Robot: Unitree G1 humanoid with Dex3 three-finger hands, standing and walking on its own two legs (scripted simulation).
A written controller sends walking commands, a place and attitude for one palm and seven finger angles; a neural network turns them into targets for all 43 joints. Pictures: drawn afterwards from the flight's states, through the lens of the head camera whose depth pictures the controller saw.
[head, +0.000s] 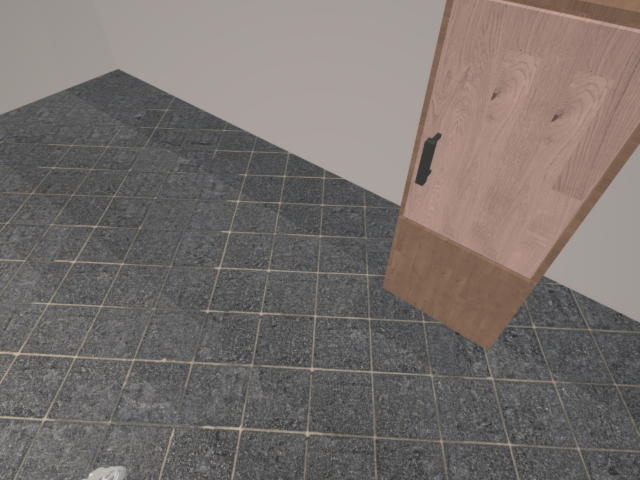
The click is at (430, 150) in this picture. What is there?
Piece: cupboard door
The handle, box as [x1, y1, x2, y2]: [415, 133, 441, 185]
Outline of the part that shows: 437,133 432,138 428,138 424,143 415,182 422,185 425,182 426,177 430,173 431,170 429,169 429,166 436,141 441,134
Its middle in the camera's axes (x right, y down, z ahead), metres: +0.27 -0.20 +0.96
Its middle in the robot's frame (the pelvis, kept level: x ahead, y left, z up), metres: +0.86 -0.22 -0.10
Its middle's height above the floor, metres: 0.67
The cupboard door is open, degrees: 0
